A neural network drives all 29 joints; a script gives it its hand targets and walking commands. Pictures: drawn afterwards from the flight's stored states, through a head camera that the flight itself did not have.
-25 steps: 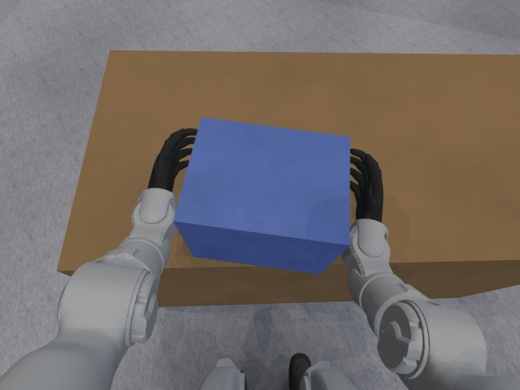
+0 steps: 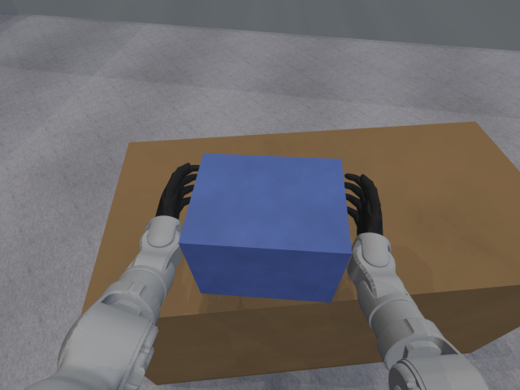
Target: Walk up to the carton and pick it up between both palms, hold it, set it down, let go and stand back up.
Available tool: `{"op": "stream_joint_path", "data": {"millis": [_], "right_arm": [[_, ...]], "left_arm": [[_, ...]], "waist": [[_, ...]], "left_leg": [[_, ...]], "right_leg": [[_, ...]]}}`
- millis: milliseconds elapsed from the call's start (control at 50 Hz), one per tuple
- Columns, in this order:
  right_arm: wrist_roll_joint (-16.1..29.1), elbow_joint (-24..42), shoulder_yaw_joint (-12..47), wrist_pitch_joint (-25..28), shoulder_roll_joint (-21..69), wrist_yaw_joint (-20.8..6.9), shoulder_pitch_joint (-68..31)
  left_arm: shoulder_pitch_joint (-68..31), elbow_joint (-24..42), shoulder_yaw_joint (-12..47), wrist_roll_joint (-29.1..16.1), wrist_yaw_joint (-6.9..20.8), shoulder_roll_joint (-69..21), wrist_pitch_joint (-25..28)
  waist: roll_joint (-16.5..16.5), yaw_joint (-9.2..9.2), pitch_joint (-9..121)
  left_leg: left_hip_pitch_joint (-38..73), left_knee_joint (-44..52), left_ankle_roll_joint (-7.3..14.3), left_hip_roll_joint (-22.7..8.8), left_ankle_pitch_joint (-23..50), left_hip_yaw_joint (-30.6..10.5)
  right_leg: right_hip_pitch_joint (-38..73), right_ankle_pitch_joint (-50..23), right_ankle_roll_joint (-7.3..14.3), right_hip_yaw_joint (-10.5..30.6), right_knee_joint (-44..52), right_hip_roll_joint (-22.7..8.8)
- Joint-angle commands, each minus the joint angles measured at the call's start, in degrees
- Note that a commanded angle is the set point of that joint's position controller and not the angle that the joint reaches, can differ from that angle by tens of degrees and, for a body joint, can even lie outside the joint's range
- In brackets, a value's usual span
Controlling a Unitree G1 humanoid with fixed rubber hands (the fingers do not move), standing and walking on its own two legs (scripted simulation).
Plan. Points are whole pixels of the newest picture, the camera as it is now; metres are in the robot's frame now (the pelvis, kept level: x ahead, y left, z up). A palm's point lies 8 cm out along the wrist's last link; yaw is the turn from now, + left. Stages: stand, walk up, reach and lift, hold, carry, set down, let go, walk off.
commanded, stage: reach and lift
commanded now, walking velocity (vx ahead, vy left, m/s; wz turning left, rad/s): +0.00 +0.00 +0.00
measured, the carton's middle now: (268, 229) +0.39 -0.01 +0.03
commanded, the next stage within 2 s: none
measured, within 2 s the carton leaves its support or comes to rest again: neither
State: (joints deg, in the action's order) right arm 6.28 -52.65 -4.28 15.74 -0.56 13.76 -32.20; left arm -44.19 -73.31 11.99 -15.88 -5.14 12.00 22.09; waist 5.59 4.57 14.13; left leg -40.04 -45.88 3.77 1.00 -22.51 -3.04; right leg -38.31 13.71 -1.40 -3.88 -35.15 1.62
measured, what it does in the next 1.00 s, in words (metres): stands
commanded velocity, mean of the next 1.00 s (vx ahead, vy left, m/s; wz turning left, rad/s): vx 0.00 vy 0.00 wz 0.00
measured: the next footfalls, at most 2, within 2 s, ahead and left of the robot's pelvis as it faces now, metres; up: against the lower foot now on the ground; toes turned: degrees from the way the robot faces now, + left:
none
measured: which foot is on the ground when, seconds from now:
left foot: down 0.00-1.00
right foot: down 0.00-1.00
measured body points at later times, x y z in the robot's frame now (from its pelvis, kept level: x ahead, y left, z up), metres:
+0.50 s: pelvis +0.00 -0.02 +0.03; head +0.00 -0.02 +0.48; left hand +0.41 +0.13 +0.12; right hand +0.38 -0.19 +0.11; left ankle -0.02 +0.07 -0.71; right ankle +0.02 -0.14 -0.71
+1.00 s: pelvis +0.02 -0.03 +0.04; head -0.01 -0.01 +0.48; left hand +0.38 +0.15 +0.16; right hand +0.38 -0.18 +0.16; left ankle -0.01 +0.07 -0.71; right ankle +0.02 -0.14 -0.71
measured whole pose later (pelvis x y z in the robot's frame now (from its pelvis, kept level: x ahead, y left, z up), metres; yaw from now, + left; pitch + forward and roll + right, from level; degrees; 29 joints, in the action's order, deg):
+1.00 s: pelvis +0.02 -0.03 +0.04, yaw +3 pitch -3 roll -2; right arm 9.1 -24.4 0.3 -13.1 -2.0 13.7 -25.1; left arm -24.1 -15.5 -10.4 6.8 -0.9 3.3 -21.6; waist -2.2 4.3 1.6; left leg -5.0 -23.0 1.2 1.0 -15.0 -4.7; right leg -4.3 8.5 1.0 -3.2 -15.7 2.1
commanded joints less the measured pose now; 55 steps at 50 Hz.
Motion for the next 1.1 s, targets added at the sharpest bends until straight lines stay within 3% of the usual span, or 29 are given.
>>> {"op": "stream_joint_path", "data": {"millis": [0, 60, 140, 240, 380, 500, 660, 800, 820, 860, 900, 960, 1060, 1080], "right_arm": [[-2.09, 19.85, 27.04, -8.74, 48.13, -8.93, -43.9], [-1.21, 14.66, 23.22, -12.07, 44.93, -8.86, -41.72], [-3.0, 8.35, 16.44, -12.42, 42.01, -9.96, -40.74], [-6.0, 8.07, 12.76, -9.84, 41.26, -11.62, -44.33], [-5.15, 15.35, 17.82, -8.4, 44.18, -12.16, -47.42], [-2.71, 22.49, 24.41, -12.23, 45.8, -10.9, -43.97], [2.05, 34.12, 29.6, -19.85, 43.19, -8.22, -39.62], [3.35, 39.21, 29.85, -22.21, 38.57, -7.16, -35.81], [3.43, 39.74, 30.53, -23.68, 39.62, -6.73, -31.49], [4.86, 45.45, 32.74, -24.46, 38.47, -6.05, -31.5], [5.94, 48.22, 32.49, -25.23, 37.9, -6.24, -32.0], [7.47, 52.16, 33.12, -26.2, 36.2, -7.35, -32.35], [6.72, 49.65, 29.62, -27.95, 31.2, -9.1, -34.79], [6.1, 47.71, 28.27, -28.43, 30.15, -9.48, -35.04]], "left_arm": [[-46.44, 28.8, 11.46, 5.15, 8.8, -49.5, -1.07], [-43.28, 23.28, 5.9, 7.22, 10.47, -46.9, -4.36], [-40.17, 15.9, -2.7, 11.61, 12.79, -44.91, -5.88], [-41.46, 15.29, -6.62, 14.65, 14.08, -46.24, -6.38], [-44.13, 25.24, -0.88, 12.3, 12.2, -50.24, -7.36], [-39.49, 33.92, 2.62, 11.28, 10.62, -49.33, -11.53], [-29.68, 48.75, 2.94, 13.71, 10.58, -47.0, -24.88], [-21.8, 57.46, 3.97, 16.99, 12.07, -47.56, -33.74], [-17.88, 57.42, 3.41, 19.32, 12.7, -46.07, -35.66], [-14.22, 63.36, 5.74, 19.61, 13.58, -47.0, -38.99], [-16.03, 68.79, 9.01, 18.76, 13.16, -48.22, -41.25], [-17.01, 75.5, 12.71, 17.35, 11.78, -49.63, -43.55], [-17.24, 73.31, 13.38, 18.47, 11.28, -50.55, -47.33], [-16.7, 70.44, 11.86, 19.53, 11.43, -49.91, -48.3]], "waist": [[0.92, 2.85, 29.54], [0.13, 1.49, 22.18], [-0.13, -0.01, 14.64], [-0.08, -0.27, 13.74], [-0.82, 0.26, 22.63], [-4.38, -0.43, 26.15], [-6.91, -2.46, 23.94], [-5.84, -0.22, 16.75], [-6.68, -0.1, 13.77], [-6.47, -0.02, 16.05], [-3.09, 1.43, 14.83], [-0.81, 1.82, 13.9], [0.01, 2.45, 7.56], [-0.74, 2.37, 4.35]], "left_leg": [[24.0, 13.45, -7.25, -1.1, 34.51, -6.21], [26.03, 17.42, -6.59, -1.6, 31.72, -5.7], [27.93, 21.26, -6.8, -2.56, 29.29, -4.67], [29.86, 23.67, -7.21, -2.65, 30.37, -2.36], [30.32, 23.89, -6.77, -0.76, 30.86, -0.43], [27.12, 24.13, -5.07, 0.92, 27.55, -0.47], [29.88, 24.07, -5.17, 2.38, 31.56, -0.57], [32.77, 24.77, -6.45, 3.05, 34.22, -0.99], [32.97, 24.65, -5.67, 2.53, 34.97, -0.44], [34.22, 24.7, -5.88, 2.37, 36.22, -0.92], [36.09, 23.51, -7.53, 2.28, 39.2, -1.1], [38.88, 22.66, -8.76, 1.72, 41.8, -1.27], [41.17, 24.76, -9.2, 0.36, 34.53, -1.23], [41.13, 25.46, -8.99, 0.17, 32.18, -1.05]], "right_leg": [[20.32, -10.93, 3.32, 3.84, 6.35, 2.04], [22.18, -8.01, 4.43, 3.75, 9.47, 0.91], [27.24, -8.41, 4.98, 3.91, 12.01, -0.07], [33.51, -12.87, 5.08, 3.83, 14.78, -0.02], [37.02, -16.5, 4.3, 3.7, 16.3, 0.07], [41.0, -20.12, 2.84, 4.69, 15.63, -0.56], [47.43, -30.16, 0.39, 5.29, 15.71, -0.34], [51.06, -39.05, -0.72, 4.43, 15.7, 0.21], [52.25, -42.36, -1.49, 5.28, 15.45, -0.66], [53.47, -45.46, -1.9, 4.84, 14.75, -0.29], [51.09, -42.78, -1.12, 3.88, 15.24, 0.33], [46.63, -37.78, 0.21, 2.99, 16.13, 1.16], [39.26, -23.65, 1.8, 1.27, 18.93, 1.97], [38.14, -20.89, 1.91, 1.09, 19.75, 1.85]]}}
